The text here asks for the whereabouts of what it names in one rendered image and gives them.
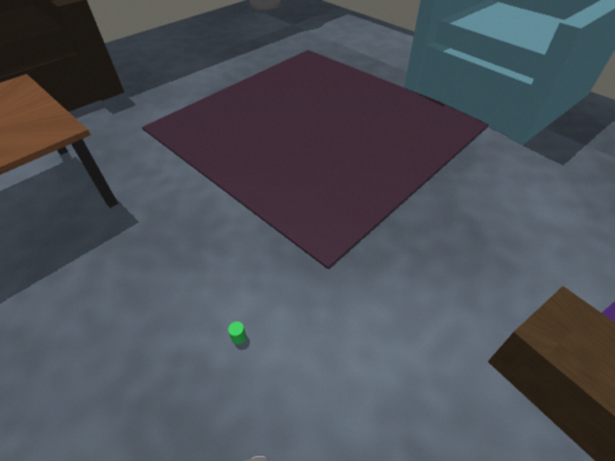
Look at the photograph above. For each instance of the coffee table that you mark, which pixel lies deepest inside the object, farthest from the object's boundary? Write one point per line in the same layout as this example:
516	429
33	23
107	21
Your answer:
33	124

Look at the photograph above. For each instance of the armchair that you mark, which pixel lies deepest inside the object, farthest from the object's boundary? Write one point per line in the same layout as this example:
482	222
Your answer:
516	65

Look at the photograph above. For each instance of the sofa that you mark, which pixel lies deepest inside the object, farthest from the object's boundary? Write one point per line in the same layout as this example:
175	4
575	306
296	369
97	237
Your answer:
58	44

